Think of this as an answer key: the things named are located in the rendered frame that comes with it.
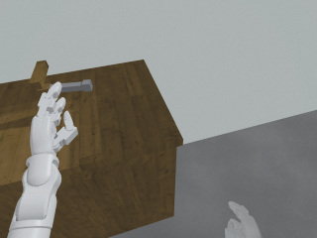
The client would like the counter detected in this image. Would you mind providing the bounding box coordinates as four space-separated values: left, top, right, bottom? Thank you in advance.
0 59 183 238

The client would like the tap lever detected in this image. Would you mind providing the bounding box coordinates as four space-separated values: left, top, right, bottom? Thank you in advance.
50 79 93 93

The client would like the left robot hand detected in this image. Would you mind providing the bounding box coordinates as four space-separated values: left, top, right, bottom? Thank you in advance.
30 81 78 156

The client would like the right robot hand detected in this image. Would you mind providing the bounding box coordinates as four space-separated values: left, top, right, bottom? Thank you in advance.
225 201 263 238

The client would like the left robot forearm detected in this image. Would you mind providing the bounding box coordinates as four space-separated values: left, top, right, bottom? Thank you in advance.
7 153 61 238

